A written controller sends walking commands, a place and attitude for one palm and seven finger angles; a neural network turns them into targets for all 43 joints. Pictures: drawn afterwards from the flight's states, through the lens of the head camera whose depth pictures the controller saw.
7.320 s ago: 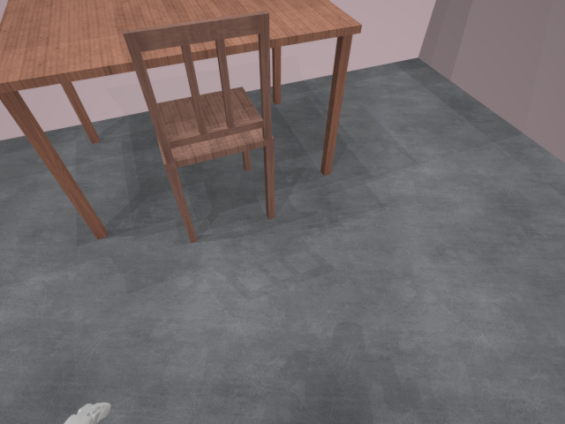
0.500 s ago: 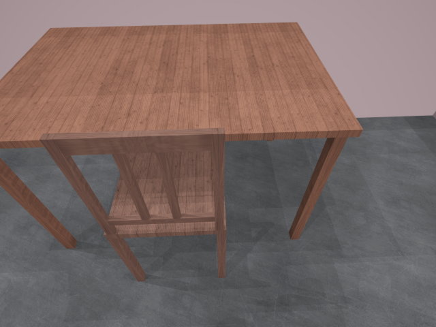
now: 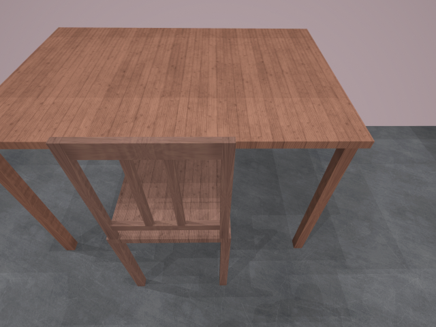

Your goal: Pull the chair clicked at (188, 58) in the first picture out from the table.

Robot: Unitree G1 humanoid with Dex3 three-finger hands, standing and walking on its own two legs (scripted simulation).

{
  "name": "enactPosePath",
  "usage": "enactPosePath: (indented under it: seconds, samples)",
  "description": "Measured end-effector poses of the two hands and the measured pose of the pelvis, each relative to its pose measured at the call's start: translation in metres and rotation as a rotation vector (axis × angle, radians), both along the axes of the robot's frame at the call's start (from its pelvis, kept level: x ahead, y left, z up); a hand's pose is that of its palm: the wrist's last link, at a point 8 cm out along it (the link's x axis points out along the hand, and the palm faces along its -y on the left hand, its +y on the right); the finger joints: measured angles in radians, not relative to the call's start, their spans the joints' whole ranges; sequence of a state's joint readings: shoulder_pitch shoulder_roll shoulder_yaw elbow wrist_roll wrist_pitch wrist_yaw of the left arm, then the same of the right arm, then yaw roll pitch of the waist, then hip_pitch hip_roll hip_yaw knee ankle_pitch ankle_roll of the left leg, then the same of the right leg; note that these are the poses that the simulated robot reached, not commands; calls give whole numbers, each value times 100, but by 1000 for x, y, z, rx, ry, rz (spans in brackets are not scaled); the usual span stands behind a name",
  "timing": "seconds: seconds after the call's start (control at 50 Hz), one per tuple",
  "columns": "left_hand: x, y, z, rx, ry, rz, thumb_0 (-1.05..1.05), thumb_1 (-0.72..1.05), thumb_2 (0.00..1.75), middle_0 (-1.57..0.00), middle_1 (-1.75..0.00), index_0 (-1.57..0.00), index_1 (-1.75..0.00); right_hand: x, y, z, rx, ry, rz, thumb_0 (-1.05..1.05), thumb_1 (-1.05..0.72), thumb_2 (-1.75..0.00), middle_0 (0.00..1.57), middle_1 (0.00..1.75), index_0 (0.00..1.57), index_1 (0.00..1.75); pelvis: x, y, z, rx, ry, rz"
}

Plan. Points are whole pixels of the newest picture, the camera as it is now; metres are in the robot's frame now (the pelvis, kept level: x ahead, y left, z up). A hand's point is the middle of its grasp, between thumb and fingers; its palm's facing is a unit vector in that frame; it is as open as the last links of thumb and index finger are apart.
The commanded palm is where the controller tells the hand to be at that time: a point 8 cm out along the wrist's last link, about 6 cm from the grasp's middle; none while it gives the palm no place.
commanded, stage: come to a stop and stand still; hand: left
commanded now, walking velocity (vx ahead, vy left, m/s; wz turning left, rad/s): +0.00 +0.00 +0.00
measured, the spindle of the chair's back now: (139, 195) +0.43 +0.24 -0.08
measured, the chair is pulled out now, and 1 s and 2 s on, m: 0.00 0.00 0.00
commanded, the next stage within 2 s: look again from close up in 0.20 s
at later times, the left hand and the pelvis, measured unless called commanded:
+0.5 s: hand out of the picture +0.00 +0.19 -0.18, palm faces -0.02 -0.98 -0.18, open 7.3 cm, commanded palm none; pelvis +0.00 +0.03 -0.01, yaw -2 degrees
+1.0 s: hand out of the picture +0.02 +0.24 -0.18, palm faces -0.03 -0.98 -0.21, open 7.3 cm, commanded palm none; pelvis +0.00 +0.07 +0.00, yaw -2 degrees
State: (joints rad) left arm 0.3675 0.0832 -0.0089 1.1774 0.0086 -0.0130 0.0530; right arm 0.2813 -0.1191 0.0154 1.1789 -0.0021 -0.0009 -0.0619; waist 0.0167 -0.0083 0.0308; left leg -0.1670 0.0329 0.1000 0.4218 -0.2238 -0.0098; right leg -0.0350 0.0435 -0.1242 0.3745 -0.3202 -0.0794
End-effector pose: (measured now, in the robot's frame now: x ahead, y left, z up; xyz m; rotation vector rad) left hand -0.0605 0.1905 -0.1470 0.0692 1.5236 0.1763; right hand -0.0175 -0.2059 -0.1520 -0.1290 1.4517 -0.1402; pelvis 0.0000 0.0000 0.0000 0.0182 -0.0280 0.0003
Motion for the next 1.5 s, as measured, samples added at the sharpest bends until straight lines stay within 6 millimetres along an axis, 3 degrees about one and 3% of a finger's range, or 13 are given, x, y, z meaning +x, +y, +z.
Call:
enactPosePath:
  seconds: [0.3,0.4,0.62,0.74,0.86,1.04,1.2,1.34,1.38,1.44,1.5]
  samples:
    - [28,24,3,36,-42,-31,0,91,90,-20,-30,-20,-29,-2,14,-1,21,17,-9,1,-91,-90,20,30,19,30,7,8,1,3,6,-5]
    - [34,32,0,35,-74,-88,0,91,90,-20,-30,-20,-29,0,10,-4,4,-18,-24,2,-93,-90,20,30,20,30,2,19,-6,-40,32,-22]
    - [85,78,-5,68,-195,-124,1,92,90,-20,-30,-20,-30,12,31,-3,-25,-87,-21,2,-93,-90,20,30,19,30,4,45,-11,-25,22,-34]
    - [98,96,0,83,-228,-138,0,92,90,-20,-30,-20,-29,17,38,1,-32,-102,-10,1,-93,-90,20,30,20,30,3,56,-8,-20,25,-37]
    - [93,103,0,77,-211,-138,0,91,90,-20,-30,-20,-29,23,42,5,-38,-115,-3,1,-92,-90,20,30,20,30,2,62,-6,-16,23,-39]
    - [67,101,-2,49,-135,-126,0,91,90,-20,-30,-20,-29,26,45,9,-42,-110,4,1,-92,-90,20,30,20,30,2,68,-4,-14,25,-41]
    - [47,97,-4,32,-86,-113,0,91,90,-20,-30,-20,-29,25,47,10,-46,-97,3,1,-92,-90,20,30,20,30,2,69,-2,-15,22,-41]
    - [41,95,-4,32,-79,-117,0,91,90,-20,-30,-20,-29,20,47,10,-45,-89,0,1,-92,-90,20,30,20,30,0,69,-2,-20,22,-39]
    - [69,99,13,66,-240,-56,1,91,90,-21,-30,-21,-29,26,45,15,-55,-181,-1,1,-92,-90,20,30,20,30,-5,69,-3,-17,33,-33]
    - [132,111,67,172,-637,-38,3,93,89,-20,-30,-20,-29,45,39,23,-61,-388,3,1,-92,-90,20,30,20,30,-12,65,-7,7,50,-12]
    - [191,105,112,178,-1027,-51,2,90,88,-20,-29,-20,-29,71,28,22,-64,-547,61,1,-91,-90,20,30,20,30,-26,60,-20,13,81,29]
